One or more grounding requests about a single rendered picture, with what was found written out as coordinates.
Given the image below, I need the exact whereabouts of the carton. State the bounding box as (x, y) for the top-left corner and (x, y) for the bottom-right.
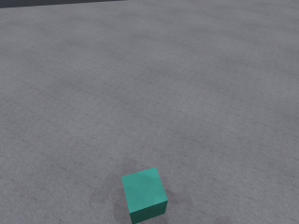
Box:
(121, 167), (168, 224)

